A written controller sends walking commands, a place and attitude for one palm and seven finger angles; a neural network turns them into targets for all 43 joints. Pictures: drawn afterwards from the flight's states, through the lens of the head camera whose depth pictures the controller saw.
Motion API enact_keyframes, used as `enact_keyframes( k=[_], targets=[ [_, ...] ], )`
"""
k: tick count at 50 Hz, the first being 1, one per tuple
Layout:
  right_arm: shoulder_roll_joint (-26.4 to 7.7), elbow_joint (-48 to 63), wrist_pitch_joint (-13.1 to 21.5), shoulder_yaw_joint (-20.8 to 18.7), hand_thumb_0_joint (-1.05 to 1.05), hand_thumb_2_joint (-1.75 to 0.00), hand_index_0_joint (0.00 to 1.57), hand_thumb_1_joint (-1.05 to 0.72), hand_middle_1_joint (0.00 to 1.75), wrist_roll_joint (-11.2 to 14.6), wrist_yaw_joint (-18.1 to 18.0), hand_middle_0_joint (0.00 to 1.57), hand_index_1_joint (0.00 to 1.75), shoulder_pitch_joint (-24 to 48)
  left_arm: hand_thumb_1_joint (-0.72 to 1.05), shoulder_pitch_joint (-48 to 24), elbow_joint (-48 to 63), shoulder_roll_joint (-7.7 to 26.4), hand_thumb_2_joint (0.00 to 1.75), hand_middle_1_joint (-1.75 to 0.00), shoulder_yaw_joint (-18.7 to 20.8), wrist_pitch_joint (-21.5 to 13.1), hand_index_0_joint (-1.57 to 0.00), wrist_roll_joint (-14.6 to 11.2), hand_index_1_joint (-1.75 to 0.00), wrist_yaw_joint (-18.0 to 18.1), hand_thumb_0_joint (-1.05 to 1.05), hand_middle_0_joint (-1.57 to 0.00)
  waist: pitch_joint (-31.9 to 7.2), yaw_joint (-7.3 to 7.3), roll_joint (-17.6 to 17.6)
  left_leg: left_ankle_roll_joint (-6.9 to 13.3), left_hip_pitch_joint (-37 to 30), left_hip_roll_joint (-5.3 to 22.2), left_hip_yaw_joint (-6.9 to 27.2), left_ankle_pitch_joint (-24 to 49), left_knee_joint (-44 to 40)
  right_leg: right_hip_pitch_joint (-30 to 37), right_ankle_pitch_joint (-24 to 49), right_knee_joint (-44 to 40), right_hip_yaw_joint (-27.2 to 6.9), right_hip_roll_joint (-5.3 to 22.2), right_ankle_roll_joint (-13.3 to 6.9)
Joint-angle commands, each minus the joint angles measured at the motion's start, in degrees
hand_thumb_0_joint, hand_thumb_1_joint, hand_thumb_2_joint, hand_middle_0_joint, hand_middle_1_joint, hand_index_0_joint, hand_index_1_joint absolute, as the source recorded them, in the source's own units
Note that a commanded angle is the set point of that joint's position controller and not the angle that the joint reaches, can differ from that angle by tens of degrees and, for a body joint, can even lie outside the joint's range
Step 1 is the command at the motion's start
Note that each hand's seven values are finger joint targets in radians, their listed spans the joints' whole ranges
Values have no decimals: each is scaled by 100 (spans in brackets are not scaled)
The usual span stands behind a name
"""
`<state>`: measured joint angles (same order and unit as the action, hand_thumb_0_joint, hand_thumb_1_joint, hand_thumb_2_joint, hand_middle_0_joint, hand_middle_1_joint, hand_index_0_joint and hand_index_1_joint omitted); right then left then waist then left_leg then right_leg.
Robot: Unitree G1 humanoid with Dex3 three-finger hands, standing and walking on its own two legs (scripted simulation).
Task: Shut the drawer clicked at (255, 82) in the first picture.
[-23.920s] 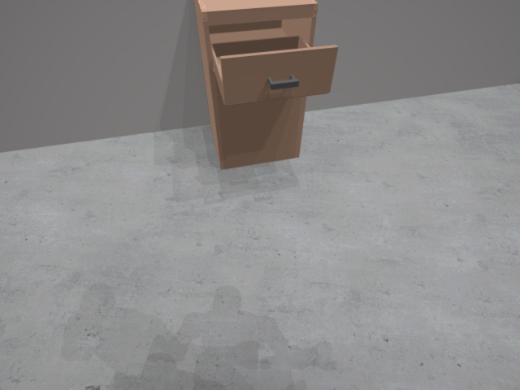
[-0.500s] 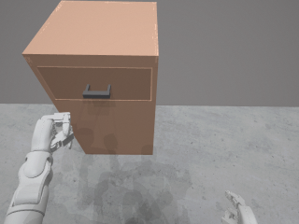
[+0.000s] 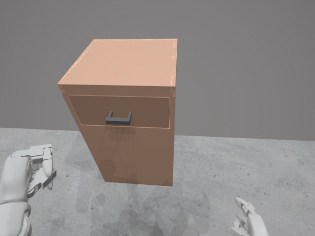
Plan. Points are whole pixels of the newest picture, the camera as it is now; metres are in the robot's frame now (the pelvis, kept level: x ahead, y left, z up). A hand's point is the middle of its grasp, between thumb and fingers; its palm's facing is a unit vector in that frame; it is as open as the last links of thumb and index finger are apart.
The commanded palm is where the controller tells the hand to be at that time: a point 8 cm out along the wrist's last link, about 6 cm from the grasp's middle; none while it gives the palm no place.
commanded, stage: draw the hand back to the body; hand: left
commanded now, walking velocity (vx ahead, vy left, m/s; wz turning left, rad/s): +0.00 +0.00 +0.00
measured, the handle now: (119, 117) +0.59 +0.25 -0.09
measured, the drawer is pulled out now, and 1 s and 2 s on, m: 0.00 0.00 0.00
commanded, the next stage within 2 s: step back with the hand held close in 0.26 s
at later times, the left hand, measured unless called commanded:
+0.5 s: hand (35, 178) +0.17 +0.25 +0.16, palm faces +0.39 -0.81 -0.44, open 3.3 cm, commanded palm +0.12 +0.28 +0.17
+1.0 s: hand (8, 207) +0.12 +0.27 +0.15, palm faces +0.36 -0.79 -0.50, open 3.3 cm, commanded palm +0.06 +0.31 +0.17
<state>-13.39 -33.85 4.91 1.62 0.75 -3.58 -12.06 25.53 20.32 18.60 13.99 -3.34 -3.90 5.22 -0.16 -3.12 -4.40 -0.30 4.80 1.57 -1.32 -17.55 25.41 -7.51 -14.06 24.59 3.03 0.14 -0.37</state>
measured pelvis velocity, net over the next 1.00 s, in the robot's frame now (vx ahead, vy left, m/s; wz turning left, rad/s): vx -0.07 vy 0.03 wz -0.03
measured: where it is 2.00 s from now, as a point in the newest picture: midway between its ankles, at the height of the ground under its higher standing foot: outside the picture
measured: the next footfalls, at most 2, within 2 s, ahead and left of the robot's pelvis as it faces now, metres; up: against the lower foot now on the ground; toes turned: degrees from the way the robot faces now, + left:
right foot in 1.74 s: -0.19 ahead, -0.10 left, +0.00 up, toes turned +9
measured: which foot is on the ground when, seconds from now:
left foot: down 0.00-1.00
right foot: down 0.00-1.00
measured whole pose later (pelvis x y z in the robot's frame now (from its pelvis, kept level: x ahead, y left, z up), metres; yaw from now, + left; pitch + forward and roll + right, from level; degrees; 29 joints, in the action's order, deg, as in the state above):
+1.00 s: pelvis -0.07 +0.03 -0.01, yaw -1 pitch -1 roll +0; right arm -11.5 -31.0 3.9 -0.4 0.6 -3.6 -11.1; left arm 34.5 31.0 21.0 21.9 -13.3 -0.2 7.4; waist 2.8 -0.8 -0.3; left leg 2.9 16.8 -1.0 -4.1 -14.2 31.7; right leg -19.6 -9.0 29.6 0.0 2.7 2.2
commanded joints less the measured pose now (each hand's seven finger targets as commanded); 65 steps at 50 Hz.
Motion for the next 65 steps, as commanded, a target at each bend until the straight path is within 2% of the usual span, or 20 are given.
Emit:
enact_keyframes(
  k=[1,4,5,9,12,15,19,20,21,23,24,28,36,40,47,51,55,58,63,65],
  targets=[
    [-473,922,479,-218,0,-90,20,-90,30,-34,-59,20,30,705,90,-142,1716,1055,90,-160,861,-471,-140,-33,-160,103,0,-140,-382,-6,223,175,200,-34,-66,1599,-311,382,1411,-366,-127,7,-47],
    [-440,915,590,-246,0,-90,20,-90,30,-36,-72,20,30,725,90,196,2025,1132,90,-160,1033,-570,-140,-31,-160,111,0,-140,-271,-49,249,175,198,-45,-80,1403,-292,297,1216,-488,-162,-13,-52],
    [-441,855,594,-242,0,-90,20,-90,30,-30,-79,20,30,694,90,224,1793,949,90,-160,890,-560,-140,-14,-160,99,0,-140,-94,18,141,172,225,-29,-98,1262,-318,173,1049,-486,-177,4,-43],
    [-485,797,600,-288,0,-90,20,-90,30,-23,-131,20,30,669,90,23,1406,868,90,-160,825,-563,-140,2,-160,116,0,-140,283,58,505,213,276,-26,-98,861,-361,-110,469,-704,-198,0,-12],
    [-476,822,637,-276,0,-90,20,-90,30,-43,-143,20,30,694,90,-117,1574,911,90,-160,845,-643,-140,24,-160,138,0,-140,17,19,380,228,219,-38,-68,808,-374,38,340,-665,-217,38,-20],
    [-461,808,734,-247,0,-90,20,-90,30,-63,-135,20,30,707,90,-146,1815,999,90,-160,890,-690,-140,53,-160,170,0,-140,-154,-31,-34,193,194,-50,-25,933,-424,227,544,-565,-211,42,-64],
    [-449,776,798,-260,0,-90,20,-90,30,-66,-118,20,30,720,90,13,1784,1055,90,-160,991,-677,-140,44,-160,182,0,-140,-126,-64,150,163,245,-47,-19,1123,-426,314,814,-554,-209,7,-71],
    [-626,897,617,-301,0,-90,20,-90,30,-78,-84,20,30,648,90,-561,2108,1613,90,-160,1713,-947,-140,57,-160,215,0,-140,543,230,389,244,699,17,-58,605,-320,-425,951,-976,-990,284,-96],
    [-496,766,497,-323,0,-90,20,-90,30,-84,-68,20,30,581,90,-33,1474,1207,90,-160,1469,-973,-140,100,-160,181,0,-140,449,251,652,241,608,-10,7,524,-233,-482,749,-1078,-973,400,-111],
    [-550,818,335,-355,0,-90,20,-90,30,-103,-8,20,30,591,90,274,1441,896,90,-160,1145,-1032,-140,141,-160,143,0,-140,258,293,508,235,566,30,-35,651,-293,-446,749,-1061,-911,400,-83],
    [-579,858,300,-386,0,-90,20,-90,30,-121,-17,20,30,647,90,277,1646,931,90,-160,1171,-1115,-140,154,-160,145,0,-140,117,276,296,231,587,43,-28,840,-402,-305,1029,-917,-783,355,-67],
    [-595,974,136,-458,0,-90,20,-90,30,-97,0,20,30,648,90,741,1798,1034,90,-160,1273,-1190,-140,171,-160,220,0,-140,-639,270,144,247,662,135,-2,1488,-544,325,1957,-372,-478,272,29],
    [-571,1129,-3,-546,0,-90,20,-90,30,-43,-58,20,30,697,90,1172,1989,1231,90,-160,1554,-1245,-140,141,-160,301,0,-140,-865,226,176,235,1276,240,140,1873,-527,647,2598,173,-359,185,117],
    [-613,1158,53,-547,0,-90,20,-90,30,-43,-80,20,30,672,90,1077,2109,1154,90,-160,1453,-1253,-140,200,-160,307,0,-140,-662,247,-53,325,1833,349,249,1201,-726,724,2250,477,-358,86,169],
    [-643,1186,235,-526,0,-90,20,-90,30,-35,-100,20,30,551,90,781,2222,1081,90,-160,1447,-1343,-140,315,-160,360,0,-140,-285,319,73,551,3270,501,479,-1091,-957,1019,1520,926,-530,52,180],
    [-639,1152,318,-518,0,-90,20,-90,30,-59,-98,20,30,478,90,663,2276,1082,90,-160,1435,-1413,-140,337,-160,379,0,-140,-156,365,350,509,3204,324,438,-1527,-593,481,729,429,-849,181,95],
    [-610,1091,349,-515,0,-90,20,-90,30,-94,-96,20,30,428,90,633,2323,1130,90,-160,1449,-1481,-140,322,-160,421,0,-140,-186,388,573,405,2647,143,337,-1377,-190,-245,-195,-219,-1102,348,-13],
    [-635,1061,344,-517,0,-90,20,-90,30,-97,-80,20,30,418,90,698,2334,1106,90,-160,1410,-1524,-140,302,-160,452,0,-140,-236,407,393,386,2505,161,376,-1335,-232,-435,-517,-313,-1002,321,-6],
    [-726,1153,379,-547,0,-90,20,-90,30,-60,-96,20,30,565,90,852,2400,1170,90,-160,1604,-1615,-140,417,-160,476,0,-140,-296,334,-486,708,4073,740,917,-2126,-1154,991,572,1183,-581,-204,185],
    [-682,1189,428,-569,0,-90,20,-90,30,-52,-108,20,30,617,90,918,2419,1273,90,-160,1769,-1660,-140,471,-160,465,0,-140,-400,291,-467,805,4465,901,1100,-2134,-1198,1413,1214,1726,-586,-345,219]
  ],
)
